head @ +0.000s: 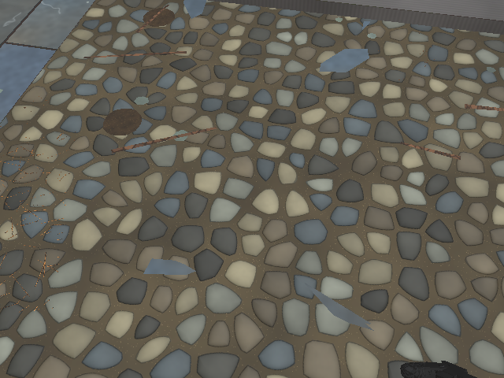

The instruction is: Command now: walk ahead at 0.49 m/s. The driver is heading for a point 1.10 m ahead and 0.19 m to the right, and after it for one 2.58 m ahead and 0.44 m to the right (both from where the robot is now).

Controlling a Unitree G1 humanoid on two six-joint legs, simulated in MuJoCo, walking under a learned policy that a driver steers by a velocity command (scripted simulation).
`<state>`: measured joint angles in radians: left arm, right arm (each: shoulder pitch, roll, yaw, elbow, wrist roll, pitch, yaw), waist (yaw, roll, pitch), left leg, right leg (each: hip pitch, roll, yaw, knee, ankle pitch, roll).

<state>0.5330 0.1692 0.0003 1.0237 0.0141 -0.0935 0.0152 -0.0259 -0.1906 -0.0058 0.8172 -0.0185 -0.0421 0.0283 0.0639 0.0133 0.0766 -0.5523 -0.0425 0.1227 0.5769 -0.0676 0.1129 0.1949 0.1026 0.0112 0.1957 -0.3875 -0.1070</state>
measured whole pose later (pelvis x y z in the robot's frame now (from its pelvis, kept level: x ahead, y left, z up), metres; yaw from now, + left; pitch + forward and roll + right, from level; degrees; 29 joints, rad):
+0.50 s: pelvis +0.27 -0.01 +0.01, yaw +0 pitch +0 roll +1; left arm 0.02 0.20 0.01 0.85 0.02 -0.03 -0.03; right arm 0.49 -0.17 -0.01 1.06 -0.02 -0.10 0.00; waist -0.08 -0.03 0.05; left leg 0.10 -0.10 0.06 0.18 -0.28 0.09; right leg -0.60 -0.07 -0.05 0.64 -0.02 -0.04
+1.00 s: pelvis +0.54 -0.05 +0.02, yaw +1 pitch +0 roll -1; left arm 0.48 0.17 0.02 1.07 0.01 -0.10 0.00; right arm 0.06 -0.20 -0.03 0.91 -0.02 -0.03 0.03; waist 0.05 0.04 0.04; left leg -0.62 0.09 0.04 0.72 -0.02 0.04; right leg 0.04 0.09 -0.08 0.18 -0.23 -0.09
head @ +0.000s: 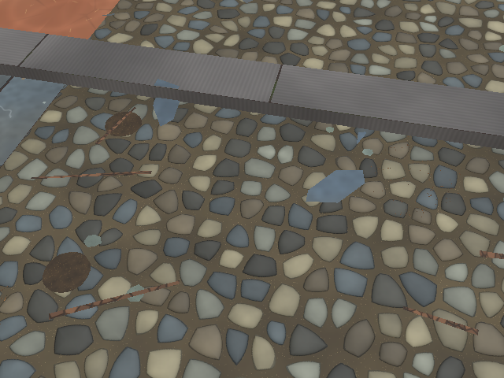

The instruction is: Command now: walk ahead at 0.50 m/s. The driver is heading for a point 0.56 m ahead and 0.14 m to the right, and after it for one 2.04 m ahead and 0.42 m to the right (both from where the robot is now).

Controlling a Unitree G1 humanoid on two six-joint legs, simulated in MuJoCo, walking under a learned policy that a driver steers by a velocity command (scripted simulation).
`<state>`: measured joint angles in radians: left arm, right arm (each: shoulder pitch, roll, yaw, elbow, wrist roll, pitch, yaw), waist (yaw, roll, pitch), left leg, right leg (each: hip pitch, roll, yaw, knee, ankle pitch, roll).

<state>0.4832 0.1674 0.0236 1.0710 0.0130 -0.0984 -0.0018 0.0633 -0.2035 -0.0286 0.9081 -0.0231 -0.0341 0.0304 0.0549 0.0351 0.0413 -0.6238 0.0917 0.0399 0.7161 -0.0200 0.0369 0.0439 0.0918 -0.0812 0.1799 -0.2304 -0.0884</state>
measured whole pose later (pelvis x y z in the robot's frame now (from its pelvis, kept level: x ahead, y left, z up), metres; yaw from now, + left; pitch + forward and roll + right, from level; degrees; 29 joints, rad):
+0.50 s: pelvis +0.26 +0.04 +0.00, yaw -11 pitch +0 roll +1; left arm 0.15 0.22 0.06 0.92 0.03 -0.01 -0.04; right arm 0.42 -0.19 -0.05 1.03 -0.02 -0.11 -0.02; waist -0.02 -0.04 0.04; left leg -0.01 -0.03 0.25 0.25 -0.24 0.06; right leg -0.66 -0.10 -0.02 0.92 -0.05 -0.07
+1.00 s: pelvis +0.50 -0.08 +0.00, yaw -29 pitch +0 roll +0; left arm 0.36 0.25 0.07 0.94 0.00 -0.05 0.00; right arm 0.11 -0.25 -0.06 0.81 -0.04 -0.03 0.02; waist 0.04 0.03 0.05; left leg -0.65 0.14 -0.03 0.95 -0.16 -0.04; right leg -0.09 0.15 0.03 0.28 -0.19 -0.15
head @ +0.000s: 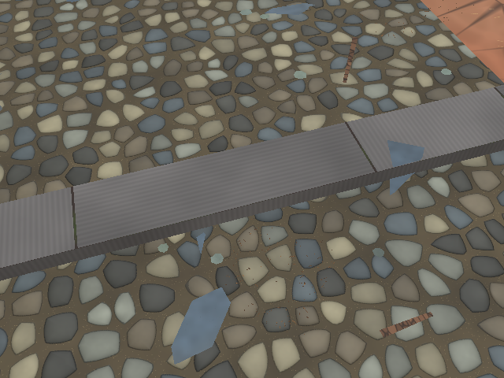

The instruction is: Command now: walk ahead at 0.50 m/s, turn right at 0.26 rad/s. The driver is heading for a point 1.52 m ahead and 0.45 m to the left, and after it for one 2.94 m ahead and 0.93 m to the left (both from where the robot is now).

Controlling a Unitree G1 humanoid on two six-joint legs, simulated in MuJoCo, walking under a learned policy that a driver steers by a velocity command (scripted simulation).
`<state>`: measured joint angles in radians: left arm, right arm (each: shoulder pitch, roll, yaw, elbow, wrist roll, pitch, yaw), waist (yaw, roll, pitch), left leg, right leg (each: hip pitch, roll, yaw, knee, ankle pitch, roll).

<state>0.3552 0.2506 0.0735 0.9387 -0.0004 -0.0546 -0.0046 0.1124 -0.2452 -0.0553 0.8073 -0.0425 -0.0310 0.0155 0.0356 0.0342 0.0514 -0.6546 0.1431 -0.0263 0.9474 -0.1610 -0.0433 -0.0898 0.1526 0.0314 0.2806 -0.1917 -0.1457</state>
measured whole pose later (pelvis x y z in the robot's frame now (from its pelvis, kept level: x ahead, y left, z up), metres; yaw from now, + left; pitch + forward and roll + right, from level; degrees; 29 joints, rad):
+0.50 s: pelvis +0.28 +0.07 +0.00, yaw +11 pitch +0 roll +0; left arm 0.17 0.25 0.02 0.82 0.05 -0.06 -0.01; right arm 0.35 -0.26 -0.06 0.92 0.00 -0.05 0.02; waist -0.02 -0.03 0.05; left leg -0.18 -0.15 -0.02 0.35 -0.16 0.13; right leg -0.57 -0.08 0.05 1.06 -0.26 0.00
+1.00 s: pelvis +0.56 +0.08 +0.00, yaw +27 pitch +1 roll +0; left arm 0.25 0.25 0.03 0.80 0.03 -0.09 0.00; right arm 0.27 -0.31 -0.07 0.80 -0.04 -0.03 0.03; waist 0.00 0.05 0.02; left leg -0.48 -0.03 -0.06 1.08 -0.33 0.05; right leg -0.23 0.02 -0.05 0.38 -0.18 -0.04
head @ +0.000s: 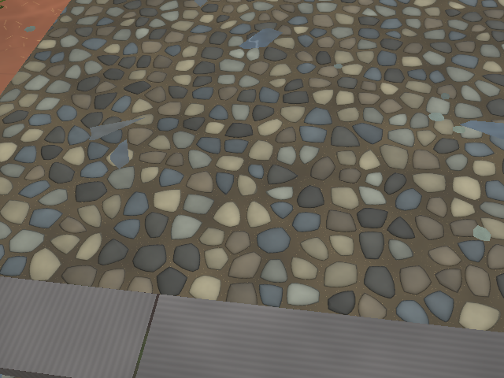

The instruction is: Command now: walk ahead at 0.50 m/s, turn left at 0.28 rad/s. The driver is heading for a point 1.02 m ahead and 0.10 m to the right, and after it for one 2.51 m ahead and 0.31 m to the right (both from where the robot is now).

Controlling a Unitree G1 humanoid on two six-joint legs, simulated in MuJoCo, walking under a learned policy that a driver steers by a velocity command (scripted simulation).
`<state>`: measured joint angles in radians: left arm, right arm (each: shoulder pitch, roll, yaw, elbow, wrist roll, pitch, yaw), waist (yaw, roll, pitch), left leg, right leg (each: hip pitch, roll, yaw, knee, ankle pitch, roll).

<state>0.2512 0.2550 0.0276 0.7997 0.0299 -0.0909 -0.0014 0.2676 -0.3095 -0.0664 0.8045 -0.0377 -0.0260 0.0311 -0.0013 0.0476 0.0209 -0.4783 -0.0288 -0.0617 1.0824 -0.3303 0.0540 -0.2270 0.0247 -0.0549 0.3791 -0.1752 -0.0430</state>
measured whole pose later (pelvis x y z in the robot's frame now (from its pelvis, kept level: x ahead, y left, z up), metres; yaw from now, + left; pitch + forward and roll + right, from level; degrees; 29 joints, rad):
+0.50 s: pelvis +0.24 +0.05 +0.00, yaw +3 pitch +1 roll +0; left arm 0.28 0.24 0.04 0.85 0.03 -0.03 -0.03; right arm 0.35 -0.23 -0.03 0.89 -0.02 -0.07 0.01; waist 0.00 -0.04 0.00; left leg -0.17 -0.06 0.06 0.36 -0.21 0.09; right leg -0.62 -0.08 -0.03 1.31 -0.32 -0.04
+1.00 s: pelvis +0.52 +0.00 +0.04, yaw +3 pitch +0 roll -1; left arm 0.31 0.22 0.05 0.90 0.02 -0.07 -0.01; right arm 0.27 -0.22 -0.05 0.84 -0.02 -0.05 0.01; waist -0.01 0.04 0.01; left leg -0.54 0.03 -0.04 1.34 -0.23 0.09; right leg -0.32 0.06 -0.15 0.56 -0.26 -0.10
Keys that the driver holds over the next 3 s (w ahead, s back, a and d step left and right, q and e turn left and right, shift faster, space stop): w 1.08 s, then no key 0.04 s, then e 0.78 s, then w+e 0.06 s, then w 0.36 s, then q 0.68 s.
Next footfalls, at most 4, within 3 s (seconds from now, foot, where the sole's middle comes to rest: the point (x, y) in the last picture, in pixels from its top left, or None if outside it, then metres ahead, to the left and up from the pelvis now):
0.30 left None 0.27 0.12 -0.78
0.80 right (296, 329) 0.59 -0.05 -0.72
1.34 left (237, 249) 0.84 0.11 -0.72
1.80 right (308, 285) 0.72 -0.09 -0.72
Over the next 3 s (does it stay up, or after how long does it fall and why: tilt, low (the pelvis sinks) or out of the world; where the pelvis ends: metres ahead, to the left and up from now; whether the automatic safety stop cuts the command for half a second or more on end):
stays up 0.89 -0.09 0.05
